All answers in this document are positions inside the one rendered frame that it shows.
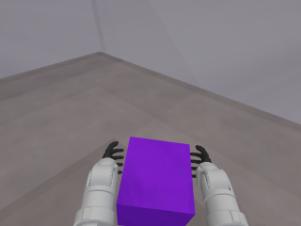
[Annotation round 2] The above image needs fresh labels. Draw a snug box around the left robot hand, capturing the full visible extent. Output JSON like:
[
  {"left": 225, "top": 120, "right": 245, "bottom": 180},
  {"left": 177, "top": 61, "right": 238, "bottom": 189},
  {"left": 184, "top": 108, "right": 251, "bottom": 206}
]
[{"left": 103, "top": 141, "right": 124, "bottom": 174}]

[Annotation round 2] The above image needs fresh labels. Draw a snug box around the carton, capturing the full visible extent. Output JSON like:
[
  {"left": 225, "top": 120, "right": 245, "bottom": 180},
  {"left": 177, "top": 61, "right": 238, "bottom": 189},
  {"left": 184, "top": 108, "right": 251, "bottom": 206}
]
[{"left": 116, "top": 137, "right": 196, "bottom": 226}]

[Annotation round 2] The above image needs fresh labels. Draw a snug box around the robot right forearm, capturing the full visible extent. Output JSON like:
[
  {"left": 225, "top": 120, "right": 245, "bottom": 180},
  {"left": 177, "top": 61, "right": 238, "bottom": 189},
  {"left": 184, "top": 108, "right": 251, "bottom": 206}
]
[{"left": 196, "top": 162, "right": 248, "bottom": 226}]

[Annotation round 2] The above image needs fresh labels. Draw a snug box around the right robot hand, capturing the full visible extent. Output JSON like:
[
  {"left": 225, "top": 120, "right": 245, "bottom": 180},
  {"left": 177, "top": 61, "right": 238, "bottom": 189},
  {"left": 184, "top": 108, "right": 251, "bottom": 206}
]
[{"left": 190, "top": 145, "right": 212, "bottom": 178}]

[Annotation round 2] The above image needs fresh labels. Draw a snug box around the robot left forearm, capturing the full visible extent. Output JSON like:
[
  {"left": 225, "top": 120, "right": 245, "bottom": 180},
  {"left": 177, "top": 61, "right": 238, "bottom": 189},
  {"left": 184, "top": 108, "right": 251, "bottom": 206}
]
[{"left": 72, "top": 157, "right": 119, "bottom": 226}]

